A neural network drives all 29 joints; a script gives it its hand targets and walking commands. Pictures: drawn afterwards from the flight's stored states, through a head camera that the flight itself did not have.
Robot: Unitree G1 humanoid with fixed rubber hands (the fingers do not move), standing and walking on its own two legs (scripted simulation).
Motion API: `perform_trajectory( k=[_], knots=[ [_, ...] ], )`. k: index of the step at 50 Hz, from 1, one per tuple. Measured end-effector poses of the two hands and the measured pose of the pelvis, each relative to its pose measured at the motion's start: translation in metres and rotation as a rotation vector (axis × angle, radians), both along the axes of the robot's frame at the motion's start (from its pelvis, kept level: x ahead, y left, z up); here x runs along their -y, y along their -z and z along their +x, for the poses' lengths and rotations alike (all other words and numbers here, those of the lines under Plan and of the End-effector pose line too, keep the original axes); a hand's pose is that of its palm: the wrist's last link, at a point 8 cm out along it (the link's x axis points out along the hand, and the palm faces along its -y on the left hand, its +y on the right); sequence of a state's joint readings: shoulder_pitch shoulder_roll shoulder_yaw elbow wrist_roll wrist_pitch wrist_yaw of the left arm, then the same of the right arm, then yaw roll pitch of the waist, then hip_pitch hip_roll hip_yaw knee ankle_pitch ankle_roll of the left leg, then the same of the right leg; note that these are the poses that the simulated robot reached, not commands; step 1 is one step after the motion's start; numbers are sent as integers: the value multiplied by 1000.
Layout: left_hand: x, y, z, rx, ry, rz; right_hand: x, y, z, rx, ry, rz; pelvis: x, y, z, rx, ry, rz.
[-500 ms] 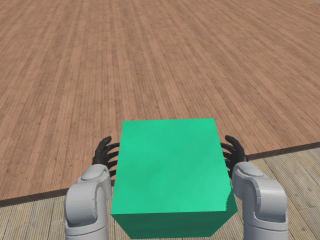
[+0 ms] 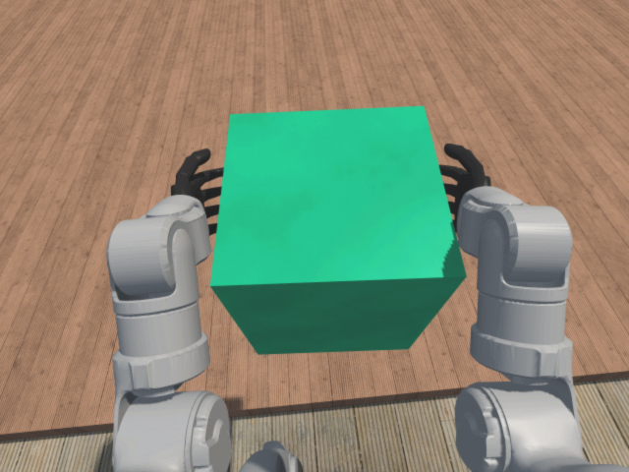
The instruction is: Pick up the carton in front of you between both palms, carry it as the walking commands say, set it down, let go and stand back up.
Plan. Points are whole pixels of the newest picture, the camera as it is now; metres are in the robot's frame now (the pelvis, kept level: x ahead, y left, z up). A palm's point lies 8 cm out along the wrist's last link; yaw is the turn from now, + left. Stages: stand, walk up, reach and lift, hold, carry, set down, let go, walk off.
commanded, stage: carry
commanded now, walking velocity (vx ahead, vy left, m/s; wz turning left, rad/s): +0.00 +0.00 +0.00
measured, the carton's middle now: (330, 246) +0.38 +0.01 +0.09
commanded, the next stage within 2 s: none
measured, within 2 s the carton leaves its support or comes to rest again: neither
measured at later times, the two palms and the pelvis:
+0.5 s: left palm (240, 122) +0.57 +0.14 +0.13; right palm (449, 121) +0.57 -0.16 +0.13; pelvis +0.17 -0.01 +0.00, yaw -1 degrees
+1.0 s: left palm (272, 109) +0.62 +0.10 +0.12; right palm (470, 113) +0.60 -0.20 +0.11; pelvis +0.25 -0.04 +0.00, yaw -1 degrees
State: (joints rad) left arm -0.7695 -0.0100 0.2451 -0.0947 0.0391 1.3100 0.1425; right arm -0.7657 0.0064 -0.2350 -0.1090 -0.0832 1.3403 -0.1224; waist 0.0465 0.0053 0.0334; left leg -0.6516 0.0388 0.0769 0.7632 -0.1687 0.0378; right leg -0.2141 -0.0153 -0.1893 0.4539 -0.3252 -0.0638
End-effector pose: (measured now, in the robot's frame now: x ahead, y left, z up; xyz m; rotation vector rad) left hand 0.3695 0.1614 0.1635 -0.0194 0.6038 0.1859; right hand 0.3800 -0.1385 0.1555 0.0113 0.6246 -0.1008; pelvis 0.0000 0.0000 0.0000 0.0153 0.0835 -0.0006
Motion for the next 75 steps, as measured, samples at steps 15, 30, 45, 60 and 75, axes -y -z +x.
perform_trajectory(
  k=[15, 30, 45, 60, 75],
  knots=[
    [13, 41, 174, -101, 56, -73, 13, 38, 141, -101, 125, 21, -15, 6, 122, -31, 19, -23],
    [24, 32, 213, -71, 11, -50, 25, 26, 202, -74, 67, 14, 15, -2, 197, -44, 4, -3],
    [52, 35, 244, -105, 75, -3, 52, 33, 222, -106, 63, -31, 32, -1, 243, 7, 17, 1],
    [54, 21, 268, -44, 72, 11, 54, 8, 256, -43, 31, -58, 36, 19, 279, 34, 20, -13],
    [89, 0, 406, -106, 109, -25, 88, 7, 360, -108, 91, -44, 54, 13, 377, -33, -7, -25]
  ],
)
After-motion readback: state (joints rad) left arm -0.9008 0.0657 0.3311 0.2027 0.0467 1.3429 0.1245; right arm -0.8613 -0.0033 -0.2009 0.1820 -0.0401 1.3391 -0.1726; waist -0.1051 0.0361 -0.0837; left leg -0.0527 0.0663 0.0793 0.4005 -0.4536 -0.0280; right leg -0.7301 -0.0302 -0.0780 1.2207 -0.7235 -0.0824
